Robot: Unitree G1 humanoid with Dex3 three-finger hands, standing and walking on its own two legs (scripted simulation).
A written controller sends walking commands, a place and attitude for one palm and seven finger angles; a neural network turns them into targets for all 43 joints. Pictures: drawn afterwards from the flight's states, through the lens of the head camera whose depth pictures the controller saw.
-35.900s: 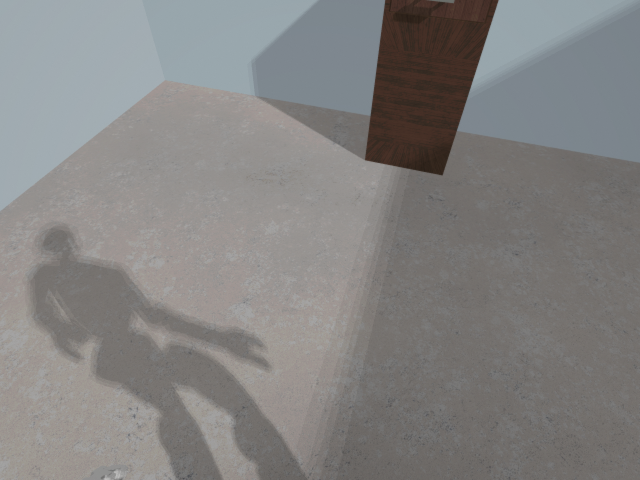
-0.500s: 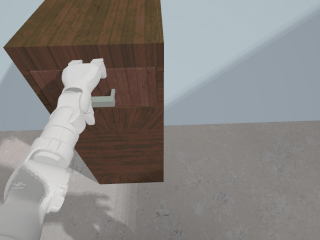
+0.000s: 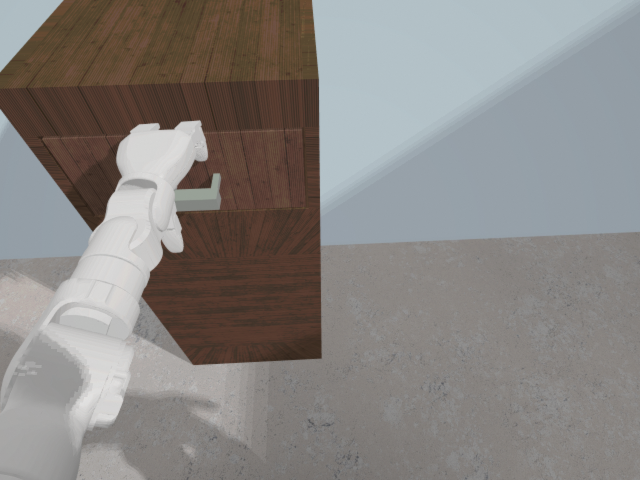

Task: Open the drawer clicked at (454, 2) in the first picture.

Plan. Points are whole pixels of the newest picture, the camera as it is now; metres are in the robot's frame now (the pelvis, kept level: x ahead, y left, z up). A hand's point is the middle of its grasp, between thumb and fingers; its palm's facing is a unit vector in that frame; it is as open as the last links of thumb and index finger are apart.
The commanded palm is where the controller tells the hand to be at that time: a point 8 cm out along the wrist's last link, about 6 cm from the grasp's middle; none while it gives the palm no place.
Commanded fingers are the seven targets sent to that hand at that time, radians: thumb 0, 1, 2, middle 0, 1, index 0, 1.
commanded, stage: re-aim the fingers above the handle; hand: left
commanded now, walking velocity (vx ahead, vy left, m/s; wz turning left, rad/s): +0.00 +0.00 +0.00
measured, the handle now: (185, 190) +0.52 +0.19 +0.05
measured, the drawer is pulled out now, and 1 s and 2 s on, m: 0.00 0.00 0.00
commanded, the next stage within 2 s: lower the fingers behind the handle in 0.34 s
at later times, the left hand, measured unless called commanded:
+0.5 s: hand (170, 185) +0.47 +0.19 +0.11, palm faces +0.00 -0.04 -1.00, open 13.8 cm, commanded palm +0.45 +0.19 +0.17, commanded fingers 0.00 -0.50 0.30 -0.30 -1.20 -0.30 -1.20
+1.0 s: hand (168, 206) +0.47 +0.20 +0.07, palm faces -0.03 -0.03 -1.00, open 13.8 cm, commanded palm +0.46 +0.20 +0.13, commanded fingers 0.00 -0.50 0.30 -0.30 -1.20 -0.30 -1.20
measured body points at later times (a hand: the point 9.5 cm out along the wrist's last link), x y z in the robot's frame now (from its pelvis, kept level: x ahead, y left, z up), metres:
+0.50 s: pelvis +0.01 +0.00 +0.00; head +0.04 -0.01 +0.45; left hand +0.47 +0.19 +0.16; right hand +0.07 -0.27 -0.13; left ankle +0.02 +0.10 -0.72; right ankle -0.03 -0.10 -0.72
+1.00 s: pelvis +0.00 +0.00 +0.00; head +0.05 +0.00 +0.44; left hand +0.46 +0.20 +0.13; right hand +0.05 -0.27 -0.13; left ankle +0.02 +0.10 -0.72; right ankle -0.03 -0.10 -0.72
